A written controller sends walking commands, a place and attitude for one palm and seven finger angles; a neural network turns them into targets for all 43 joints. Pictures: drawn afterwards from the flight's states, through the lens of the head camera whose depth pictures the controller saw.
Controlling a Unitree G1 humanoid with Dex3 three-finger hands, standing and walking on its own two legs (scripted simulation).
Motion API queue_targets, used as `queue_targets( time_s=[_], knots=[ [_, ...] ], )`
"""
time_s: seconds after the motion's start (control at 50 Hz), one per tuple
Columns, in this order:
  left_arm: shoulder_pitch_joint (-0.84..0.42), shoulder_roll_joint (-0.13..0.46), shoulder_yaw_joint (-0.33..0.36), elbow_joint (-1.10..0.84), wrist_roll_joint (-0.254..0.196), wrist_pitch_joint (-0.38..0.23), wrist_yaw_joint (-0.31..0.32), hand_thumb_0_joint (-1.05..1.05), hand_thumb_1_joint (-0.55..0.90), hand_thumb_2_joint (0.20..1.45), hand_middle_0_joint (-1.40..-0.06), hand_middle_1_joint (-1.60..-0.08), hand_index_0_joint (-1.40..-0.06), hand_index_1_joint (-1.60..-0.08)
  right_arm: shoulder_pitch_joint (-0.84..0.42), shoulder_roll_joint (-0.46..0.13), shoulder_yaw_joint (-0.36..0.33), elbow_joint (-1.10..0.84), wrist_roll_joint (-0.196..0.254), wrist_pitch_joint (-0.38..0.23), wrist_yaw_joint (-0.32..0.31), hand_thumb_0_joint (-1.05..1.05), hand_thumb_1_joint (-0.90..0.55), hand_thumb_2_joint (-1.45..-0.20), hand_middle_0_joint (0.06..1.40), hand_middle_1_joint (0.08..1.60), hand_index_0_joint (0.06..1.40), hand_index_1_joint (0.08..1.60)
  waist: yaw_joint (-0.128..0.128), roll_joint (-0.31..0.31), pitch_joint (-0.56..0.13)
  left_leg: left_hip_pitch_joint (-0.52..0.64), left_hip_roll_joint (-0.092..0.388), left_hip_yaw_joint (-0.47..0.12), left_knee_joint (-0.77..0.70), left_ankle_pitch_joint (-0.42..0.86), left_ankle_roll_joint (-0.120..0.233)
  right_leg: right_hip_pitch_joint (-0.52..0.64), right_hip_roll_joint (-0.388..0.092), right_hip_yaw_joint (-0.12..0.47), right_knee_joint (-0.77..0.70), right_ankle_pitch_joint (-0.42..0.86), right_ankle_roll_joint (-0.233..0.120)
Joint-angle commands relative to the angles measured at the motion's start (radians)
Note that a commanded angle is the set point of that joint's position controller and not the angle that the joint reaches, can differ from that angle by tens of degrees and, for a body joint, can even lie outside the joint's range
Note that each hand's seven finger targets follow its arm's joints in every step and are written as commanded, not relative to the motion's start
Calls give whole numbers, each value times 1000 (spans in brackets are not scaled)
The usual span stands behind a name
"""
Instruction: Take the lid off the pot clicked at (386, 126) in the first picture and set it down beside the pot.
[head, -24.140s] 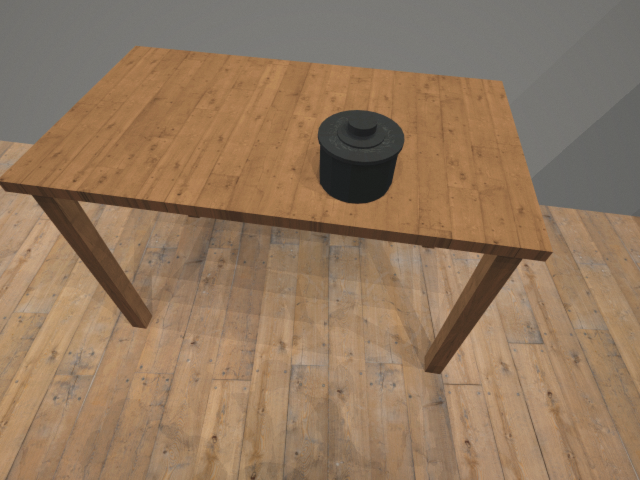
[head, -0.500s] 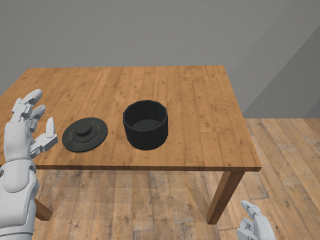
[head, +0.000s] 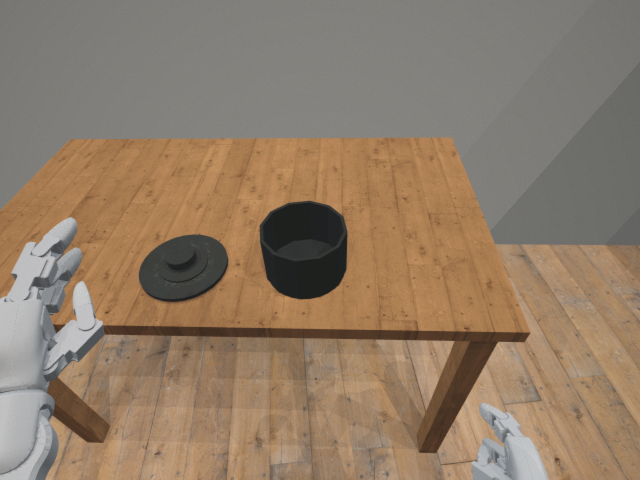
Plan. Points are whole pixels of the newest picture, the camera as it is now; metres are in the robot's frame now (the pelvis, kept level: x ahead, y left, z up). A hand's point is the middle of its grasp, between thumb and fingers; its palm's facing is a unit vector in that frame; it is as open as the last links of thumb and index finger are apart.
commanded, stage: draw the hand back to the body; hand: left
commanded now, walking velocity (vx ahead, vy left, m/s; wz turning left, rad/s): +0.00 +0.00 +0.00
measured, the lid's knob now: (180, 256) +0.49 +0.32 -0.05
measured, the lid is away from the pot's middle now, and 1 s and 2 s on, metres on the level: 0.24 0.24 0.24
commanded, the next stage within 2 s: step back with the hand held close in 0.34 s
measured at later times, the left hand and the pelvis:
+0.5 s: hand (56, 353) +0.18 +0.26 +0.16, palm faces +0.39 -0.84 -0.38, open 7.4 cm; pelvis +0.00 +0.02 +0.00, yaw +0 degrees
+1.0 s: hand (28, 382) +0.15 +0.27 +0.16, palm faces +0.29 -0.80 -0.52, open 7.4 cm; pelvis -0.04 +0.04 -0.02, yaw -2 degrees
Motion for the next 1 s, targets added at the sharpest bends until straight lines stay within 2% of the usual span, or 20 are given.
queue_targets(
  time_s=[0.0,0.04,0.16,0.22,0.24,0.36,0.42,0.44,0.48,0.5,0.52,0.56,0.62,0.7,0.74,0.78,0.82,0.88,0.94,0.98],
  knots=[
    [-77,191,107,-311,-1,-74,15,0,900,900,-200,-300,-200,-300,-162,-97,-35,-182,-3,-68,-7,0,-900,-900,200,300,200,300,13,1,-94,66,28,-15,-39,181,19,-69,-38,-10,-62,165,-14],
    [-44,212,123,-356,2,-76,21,0,900,900,-200,-300,-200,-300,-154,-98,-34,-183,-6,-77,-4,0,-900,-900,200,300,200,300,11,28,-86,60,28,-23,-39,174,15,-69,-38,-7,-59,156,-16],
    [102,155,98,-371,7,-63,20,0,900,900,-200,-300,-200,-300,-151,-89,-37,-187,-9,-73,-5,0,-900,-900,200,300,200,300,13,-10,-55,35,33,-25,-43,169,12,-86,-33,-17,-58,143,-17],
    [61,150,89,-354,9,-52,25,0,900,900,-200,-300,-200,-300,-149,-94,-35,-182,-8,-68,-12,0,-900,-900,200,300,200,300,5,-31,-18,20,34,-33,-47,136,13,-107,-33,-17,-65,109,-17],
    [36,173,105,-359,10,-53,29,0,900,900,-200,-300,-200,-300,-146,-97,-37,-179,-8,-67,-15,0,-900,-900,200,300,200,300,0,-45,-13,18,34,-36,-47,118,12,-111,-32,-15,-66,95,-16],
    [69,160,91,-448,21,-58,35,0,900,900,-200,-300,-200,-300,-147,-88,-29,-190,-16,-83,-10,0,-900,-900,200,300,200,300,17,35,-85,45,33,-51,-51,159,5,-73,-30,-19,-42,120,-23],
    [96,152,91,-401,19,-43,36,0,900,900,-200,-300,-200,-300,-141,-90,-31,-185,-14,-74,-8,0,-900,-900,200,300,200,300,16,-4,-62,32,38,-50,-51,180,2,-75,-30,-24,-39,136,-22],
    [-102,331,285,-504,8,-107,44,0,900,900,-200,-300,-200,-300,-138,-96,-16,-244,-4,-53,-11,0,-900,-900,200,300,200,300,-2,57,62,-54,53,-59,-50,53,28,-144,-71,60,-57,167,-18],
    [14,266,245,-377,22,-123,30,0,900,900,-200,-300,-200,-300,-122,-82,-26,-195,-16,-45,-10,0,-900,-900,200,300,200,300,-9,-135,67,-74,47,-64,-17,50,40,-160,-94,98,-73,205,-12],
    [59,215,202,-355,25,-116,20,0,900,900,-200,-300,-200,-300,-114,-91,-35,-203,-15,-38,-4,0,-900,-900,200,300,200,300,-14,-168,45,-52,50,-64,1,82,38,-159,-103,110,-66,237,-7],
    [92,188,178,-349,29,-116,12,0,900,900,-200,-300,-200,-300,-113,-98,-41,-210,-16,-32,1,0,-900,-900,200,300,200,300,-17,-155,20,-43,57,-60,9,124,40,-148,-108,105,-46,283,-2],
    [150,154,148,-368,31,-128,0,0,900,900,-200,-300,-200,-300,-116,-105,-46,-223,-14,-26,7,0,-900,-900,200,300,200,300,-17,-58,-51,-31,71,-54,6,209,45,-110,-111,80,9,341,8],
    [231,161,149,-437,38,-129,-6,0,900,900,-200,-300,-200,-300,-103,-109,-60,-249,-9,-7,16,0,-900,-900,200,300,200,300,-15,3,-153,-10,104,-62,27,371,51,-89,-112,52,77,390,21],
    [310,234,232,-546,43,-145,10,0,900,900,-200,-300,-200,-300,-98,-101,-71,-284,-5,11,20,0,-900,-900,200,300,200,300,-13,-15,-226,-36,134,-92,44,474,55,-82,-101,33,146,341,24],
    [317,290,285,-608,41,-148,25,0,900,900,-200,-300,-200,-300,-93,-106,-75,-295,-1,15,16,0,-900,-900,200,300,200,300,-15,6,-242,-61,152,-118,40,504,54,-83,-94,30,183,272,25],
    [347,259,268,-609,33,-147,29,0,900,900,-200,-300,-200,-300,-83,-93,-77,-295,-2,13,12,0,-900,-900,200,300,200,300,-17,64,-211,-72,172,-127,26,528,58,-133,-83,12,215,134,31],
    [350,248,264,-597,32,-145,33,0,900,900,-200,-300,-200,-300,-72,-91,-80,-289,-6,1,10,0,-900,-900,200,300,200,300,-17,124,-167,-112,201,-136,8,495,69,-158,-78,1,238,-3,34],
    [308,223,238,-588,34,-148,34,0,900,900,-200,-300,-200,-300,-43,-100,-79,-271,-11,-23,11,0,-900,-900,200,300,200,300,-28,126,-109,-174,223,-152,-8,403,76,-169,-79,-6,254,-78,31],
    [288,214,234,-538,36,-142,38,0,900,900,-200,-300,-200,-300,-31,-109,-83,-263,-7,-39,8,0,-900,-900,200,300,200,300,-33,42,-85,-233,217,-152,4,265,74,-143,-91,2,222,-29,28],
    [261,194,213,-497,36,-137,37,0,900,900,-200,-300,-200,-300,-33,-112,-81,-268,0,-37,5,0,-900,-900,200,300,200,300,-38,-34,-64,-305,195,-139,22,86,63,-123,-107,9,205,37,21]
  ],
)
